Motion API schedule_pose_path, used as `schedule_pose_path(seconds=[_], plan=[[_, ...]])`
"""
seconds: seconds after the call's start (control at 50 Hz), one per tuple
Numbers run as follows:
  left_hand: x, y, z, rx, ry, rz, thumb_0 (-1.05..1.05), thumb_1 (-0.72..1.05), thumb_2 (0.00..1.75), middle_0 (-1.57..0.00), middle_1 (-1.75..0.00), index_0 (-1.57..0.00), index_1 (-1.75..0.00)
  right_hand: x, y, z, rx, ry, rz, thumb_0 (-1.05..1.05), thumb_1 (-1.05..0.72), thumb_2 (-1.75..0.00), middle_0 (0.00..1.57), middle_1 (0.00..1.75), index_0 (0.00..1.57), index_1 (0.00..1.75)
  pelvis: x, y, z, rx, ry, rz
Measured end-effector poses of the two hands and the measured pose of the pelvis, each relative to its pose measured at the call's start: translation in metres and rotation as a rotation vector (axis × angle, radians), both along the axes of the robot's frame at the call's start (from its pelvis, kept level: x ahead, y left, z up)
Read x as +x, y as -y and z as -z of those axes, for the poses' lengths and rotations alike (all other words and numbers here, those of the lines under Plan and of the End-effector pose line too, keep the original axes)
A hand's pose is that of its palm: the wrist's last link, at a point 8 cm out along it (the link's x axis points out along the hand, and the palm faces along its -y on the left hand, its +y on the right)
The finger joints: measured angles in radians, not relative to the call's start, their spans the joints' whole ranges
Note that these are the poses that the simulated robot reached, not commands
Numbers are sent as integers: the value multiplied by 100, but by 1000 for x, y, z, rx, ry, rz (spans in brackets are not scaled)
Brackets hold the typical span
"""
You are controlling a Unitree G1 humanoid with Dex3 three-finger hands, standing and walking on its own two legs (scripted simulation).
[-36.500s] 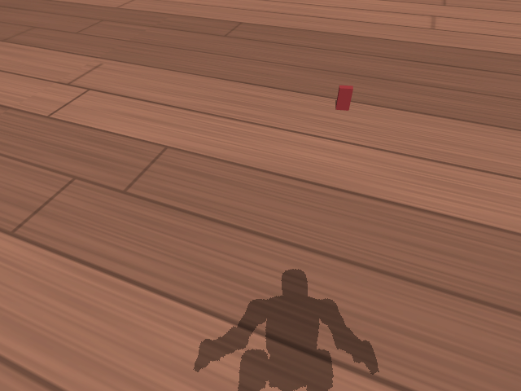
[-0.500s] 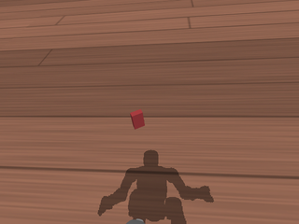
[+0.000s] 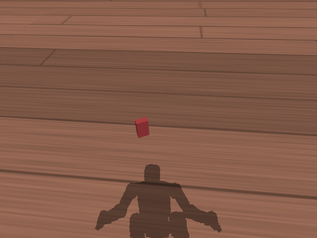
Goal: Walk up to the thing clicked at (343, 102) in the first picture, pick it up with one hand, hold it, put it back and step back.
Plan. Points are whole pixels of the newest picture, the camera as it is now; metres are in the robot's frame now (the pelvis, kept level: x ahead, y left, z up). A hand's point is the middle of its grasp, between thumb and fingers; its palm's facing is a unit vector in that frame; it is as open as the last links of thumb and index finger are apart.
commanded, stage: step back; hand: left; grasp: from the side
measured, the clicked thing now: (142, 127) +1.08 +0.17 -0.68
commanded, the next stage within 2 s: stand in 0.50 s
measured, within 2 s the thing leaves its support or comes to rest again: neither
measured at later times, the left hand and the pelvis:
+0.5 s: hand out of the picture +0.12 +0.30 -0.16, palm faces +0.05 -0.92 -0.39, open 7.4 cm; pelvis +0.04 +0.03 -0.01, yaw +1 degrees
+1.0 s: hand out of the picture +0.11 +0.28 -0.13, palm faces +0.00 -0.94 -0.35, open 7.4 cm; pelvis +0.04 +0.02 +0.02, yaw +2 degrees
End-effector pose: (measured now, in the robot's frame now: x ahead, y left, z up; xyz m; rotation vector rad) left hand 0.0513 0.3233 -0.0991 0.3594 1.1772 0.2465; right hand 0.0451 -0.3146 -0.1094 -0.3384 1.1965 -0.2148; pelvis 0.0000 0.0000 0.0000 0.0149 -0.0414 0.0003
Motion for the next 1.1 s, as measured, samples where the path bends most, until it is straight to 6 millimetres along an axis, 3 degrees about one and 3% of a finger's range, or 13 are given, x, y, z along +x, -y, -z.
schedule_pose_path(seconds=[0.06, 0.18, 0.28, 0.46, 0.64, 0.82, 1.1], plan=[[2, 11, 2, 16, 11, -15, 1, 91, 90, -20, -30, -20, -30, 17, 10, 10, -7, -8, -3, 1, -91, -90, 21, 30, 20, 30, 7, 8, 5, -30, 6, -15], [4, 22, -9, 15, 12, -55, 1, 91, 90, -20, -30, -20, -30, 52, 6, 12, 18, -15, -53, 1, -91, -90, 20, 30, 20, 30, 24, 8, -3, -12, 2, -31], [13, 13, -7, 26, -3, -70, 1, 90, 90, -20, -30, -20, -30, 75, -8, 16, 30, -25, -74, 1, -91, -90, 20, 30, 20, 30, 35, 1, -2, -10, 1, -43], [48, -17, 16, -3, 1, -60, 1, 91, 90, -20, -30, -20, -30, 102, -49, 13, 30, 1, -77, 1, -91, -90, 20, 30, 20, 30, 42, -24, 6, -9, -3, -35], [62, -11, 12, -51, 0, -25, 0, 91, 90, -20, -30, -20, -30, 121, -63, -4, 48, 73, -83, 1, -91, -90, 21, 30, 20, 30, 48, -30, -6, -22, 8, -29], [59, -2, 1, -63, 1, -11, 0, 91, 90, -20, -30, -20, -30, 117, -55, -14, 53, 93, -66, 1, -91, -90, 21, 30, 20, 30, 43, -27, -16, -18, 28, -30], [42, -1, -1, -57, -51, -9, 0, 91, 90, -20, -30, -20, -30, 61, -40, -8, 43, -36, -11, 1, -91, -90, 20, 30, 20, 30, 34, -23, -20, -19, 14, -29]])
